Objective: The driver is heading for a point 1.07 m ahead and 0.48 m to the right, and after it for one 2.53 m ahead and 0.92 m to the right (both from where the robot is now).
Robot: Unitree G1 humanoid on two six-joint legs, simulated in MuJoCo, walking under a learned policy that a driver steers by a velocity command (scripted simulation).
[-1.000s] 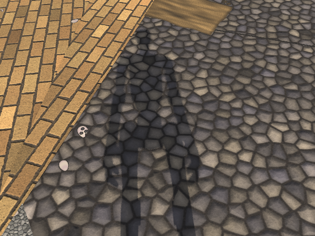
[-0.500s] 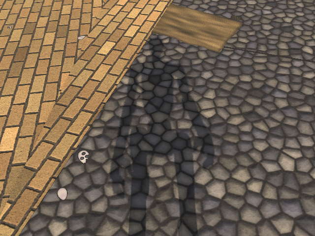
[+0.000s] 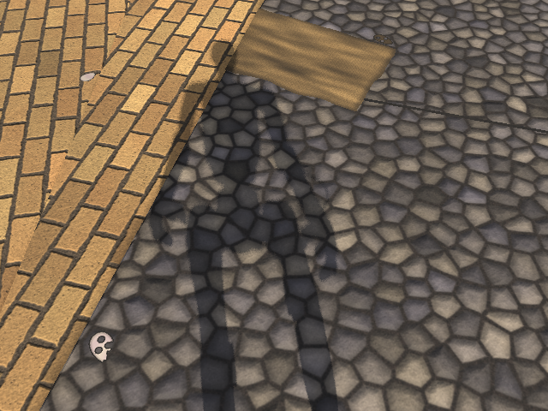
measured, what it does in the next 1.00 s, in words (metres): walks ahead, turning right: right foot, then left foot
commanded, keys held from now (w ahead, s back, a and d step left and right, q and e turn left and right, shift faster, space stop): e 0.72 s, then w+e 0.28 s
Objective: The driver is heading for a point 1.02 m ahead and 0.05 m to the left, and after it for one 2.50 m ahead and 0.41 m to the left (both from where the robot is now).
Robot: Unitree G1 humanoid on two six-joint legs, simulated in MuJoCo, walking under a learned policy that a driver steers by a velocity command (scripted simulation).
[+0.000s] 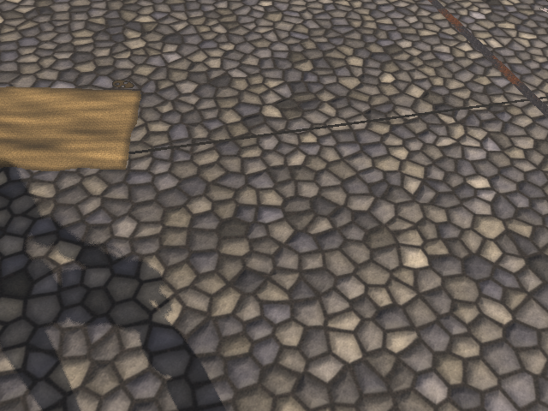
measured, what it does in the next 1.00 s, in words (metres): walks ahead: right foot, then left foot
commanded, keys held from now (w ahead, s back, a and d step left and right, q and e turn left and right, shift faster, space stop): w+e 0.08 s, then w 0.82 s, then w+q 0.10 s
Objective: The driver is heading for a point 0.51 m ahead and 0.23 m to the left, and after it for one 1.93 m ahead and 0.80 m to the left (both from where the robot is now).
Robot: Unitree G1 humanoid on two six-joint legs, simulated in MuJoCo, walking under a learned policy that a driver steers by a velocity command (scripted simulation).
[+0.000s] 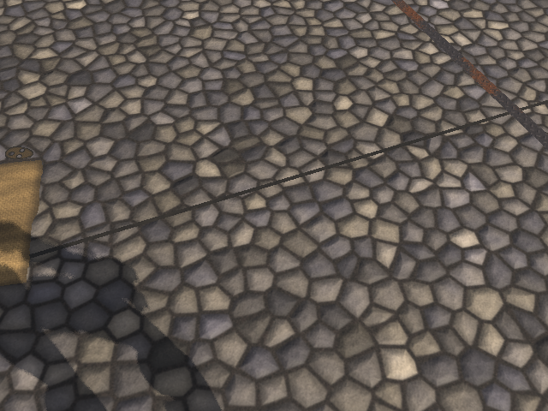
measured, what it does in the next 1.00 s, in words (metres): walks ahead, turning left: right foot, then left foot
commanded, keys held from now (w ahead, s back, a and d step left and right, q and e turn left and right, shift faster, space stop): w+q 0.78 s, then q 0.20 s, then no key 0.02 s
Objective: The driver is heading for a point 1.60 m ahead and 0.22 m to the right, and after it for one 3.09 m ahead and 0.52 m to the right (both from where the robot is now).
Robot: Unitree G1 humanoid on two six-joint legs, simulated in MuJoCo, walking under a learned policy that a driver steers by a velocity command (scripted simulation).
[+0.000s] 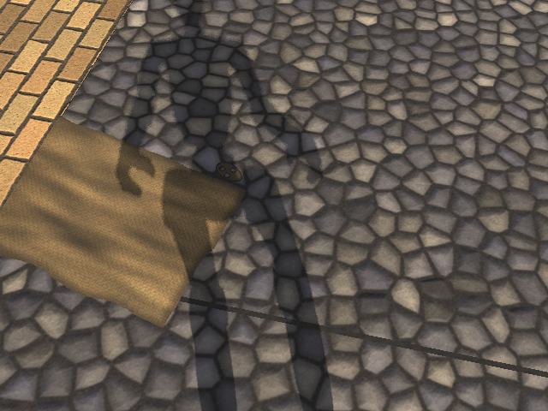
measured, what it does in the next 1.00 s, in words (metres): walks ahead: right foot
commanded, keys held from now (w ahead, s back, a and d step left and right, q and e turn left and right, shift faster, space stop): no key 1.00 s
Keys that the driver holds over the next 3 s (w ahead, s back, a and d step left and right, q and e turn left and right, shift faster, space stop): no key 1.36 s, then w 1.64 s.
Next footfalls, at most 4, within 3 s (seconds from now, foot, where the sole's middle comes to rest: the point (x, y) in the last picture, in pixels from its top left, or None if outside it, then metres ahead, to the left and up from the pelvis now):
0.32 right None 0.21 -0.15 -0.77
2.16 left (239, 337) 0.57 0.09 -0.77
2.70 right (324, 235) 0.87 -0.13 -0.77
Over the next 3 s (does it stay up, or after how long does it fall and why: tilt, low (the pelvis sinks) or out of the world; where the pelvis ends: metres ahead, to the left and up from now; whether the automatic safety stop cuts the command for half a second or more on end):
stays up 0.85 -0.05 0.02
